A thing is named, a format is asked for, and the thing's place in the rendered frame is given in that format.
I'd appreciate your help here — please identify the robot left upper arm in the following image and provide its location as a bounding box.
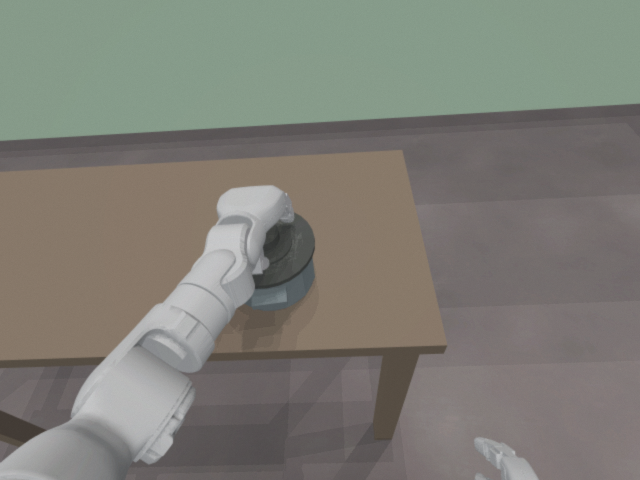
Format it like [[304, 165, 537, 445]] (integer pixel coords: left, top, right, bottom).
[[0, 344, 196, 480]]

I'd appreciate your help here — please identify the knob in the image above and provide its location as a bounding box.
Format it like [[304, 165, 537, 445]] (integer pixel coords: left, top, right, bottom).
[[263, 224, 280, 251]]

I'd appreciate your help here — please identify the robot right hand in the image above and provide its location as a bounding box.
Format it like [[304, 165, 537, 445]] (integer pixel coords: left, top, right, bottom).
[[474, 437, 539, 480]]

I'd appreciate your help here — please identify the pot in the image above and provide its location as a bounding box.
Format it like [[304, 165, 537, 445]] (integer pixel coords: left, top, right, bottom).
[[244, 258, 315, 311]]

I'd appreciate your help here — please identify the robot left hand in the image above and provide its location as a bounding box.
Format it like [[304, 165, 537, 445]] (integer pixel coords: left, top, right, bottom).
[[217, 185, 294, 275]]

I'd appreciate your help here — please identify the lid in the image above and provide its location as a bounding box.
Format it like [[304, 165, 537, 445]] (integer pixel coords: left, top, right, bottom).
[[252, 213, 315, 289]]

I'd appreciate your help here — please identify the left robot forearm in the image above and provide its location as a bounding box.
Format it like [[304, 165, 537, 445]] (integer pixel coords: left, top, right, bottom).
[[71, 211, 266, 418]]

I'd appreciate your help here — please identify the table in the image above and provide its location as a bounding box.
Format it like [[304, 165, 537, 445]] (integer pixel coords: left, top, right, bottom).
[[0, 150, 447, 447]]

